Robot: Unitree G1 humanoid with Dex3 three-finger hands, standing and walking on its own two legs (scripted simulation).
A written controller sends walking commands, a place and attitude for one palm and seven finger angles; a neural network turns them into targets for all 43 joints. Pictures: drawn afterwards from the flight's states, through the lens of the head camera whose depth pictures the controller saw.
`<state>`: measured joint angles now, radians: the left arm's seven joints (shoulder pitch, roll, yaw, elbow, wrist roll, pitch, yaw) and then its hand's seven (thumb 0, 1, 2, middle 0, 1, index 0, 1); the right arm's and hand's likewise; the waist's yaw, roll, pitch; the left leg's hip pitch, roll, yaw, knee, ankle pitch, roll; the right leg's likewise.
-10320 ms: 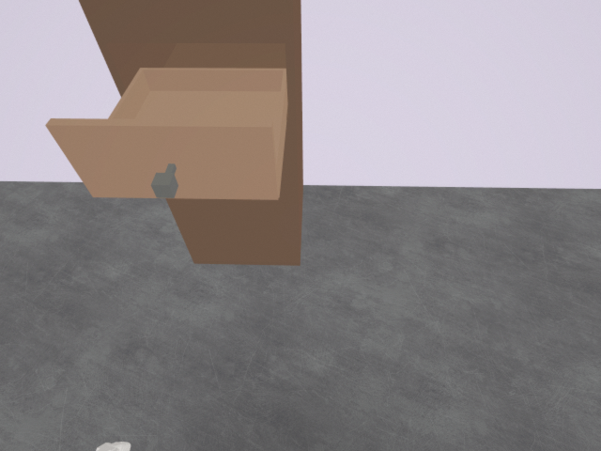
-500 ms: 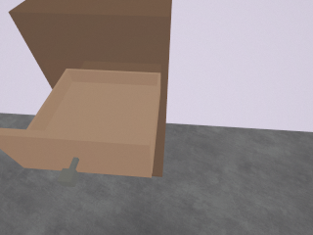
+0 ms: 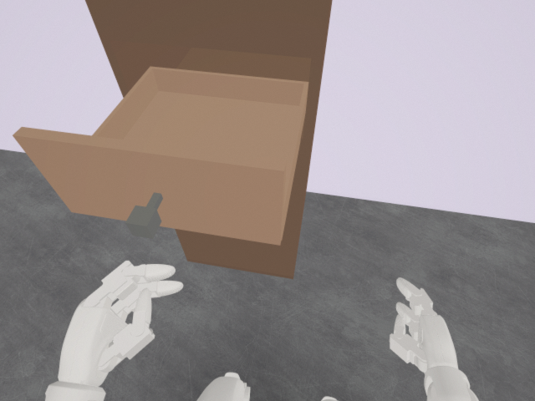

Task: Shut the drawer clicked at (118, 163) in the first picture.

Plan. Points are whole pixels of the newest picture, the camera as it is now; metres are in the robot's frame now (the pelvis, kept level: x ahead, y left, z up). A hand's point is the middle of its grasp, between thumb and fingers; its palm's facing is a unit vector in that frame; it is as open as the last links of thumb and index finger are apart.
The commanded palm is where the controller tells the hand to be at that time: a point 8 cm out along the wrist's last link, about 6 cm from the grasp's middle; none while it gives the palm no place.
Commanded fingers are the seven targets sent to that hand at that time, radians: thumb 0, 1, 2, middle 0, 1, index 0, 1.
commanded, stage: raise the hand and make a fist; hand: left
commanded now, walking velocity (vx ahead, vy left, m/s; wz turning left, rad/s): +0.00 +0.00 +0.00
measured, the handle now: (149, 213) +0.35 +0.22 +0.09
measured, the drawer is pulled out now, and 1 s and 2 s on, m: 0.29 0.29 0.29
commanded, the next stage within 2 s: bring the fist close to the handle in 1.32 s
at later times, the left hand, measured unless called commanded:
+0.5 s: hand (125, 316) +0.19 +0.18 +0.12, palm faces -0.07 -1.00 -0.06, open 3.1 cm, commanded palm +0.14 +0.24 +0.14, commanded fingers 0.00 0.90 0.90 -1.30 -1.49 -1.30 -1.49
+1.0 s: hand (68, 301) +0.17 +0.21 +0.19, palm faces -0.02 -0.99 -0.14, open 3.3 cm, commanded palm +0.12 +0.25 +0.19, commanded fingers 0.00 0.90 0.90 -1.40 -1.60 -1.40 -1.60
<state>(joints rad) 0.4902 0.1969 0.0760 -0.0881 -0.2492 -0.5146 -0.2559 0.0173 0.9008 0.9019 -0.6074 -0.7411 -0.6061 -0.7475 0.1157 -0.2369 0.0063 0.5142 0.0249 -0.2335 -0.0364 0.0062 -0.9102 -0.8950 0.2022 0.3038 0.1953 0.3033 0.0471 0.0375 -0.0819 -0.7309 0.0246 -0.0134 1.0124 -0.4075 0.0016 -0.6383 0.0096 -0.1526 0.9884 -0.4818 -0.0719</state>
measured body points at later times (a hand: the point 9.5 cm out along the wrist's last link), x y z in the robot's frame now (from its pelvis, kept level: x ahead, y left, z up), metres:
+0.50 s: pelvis +0.02 +0.03 +0.03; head +0.03 +0.02 +0.48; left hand +0.18 +0.23 +0.13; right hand +0.20 -0.22 -0.03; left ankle +0.06 +0.12 -0.67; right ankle +0.02 -0.08 -0.67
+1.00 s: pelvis +0.03 +0.03 +0.05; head -0.01 +0.01 +0.49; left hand +0.17 +0.26 +0.20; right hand +0.24 -0.17 +0.01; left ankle +0.06 +0.12 -0.67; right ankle +0.02 -0.08 -0.67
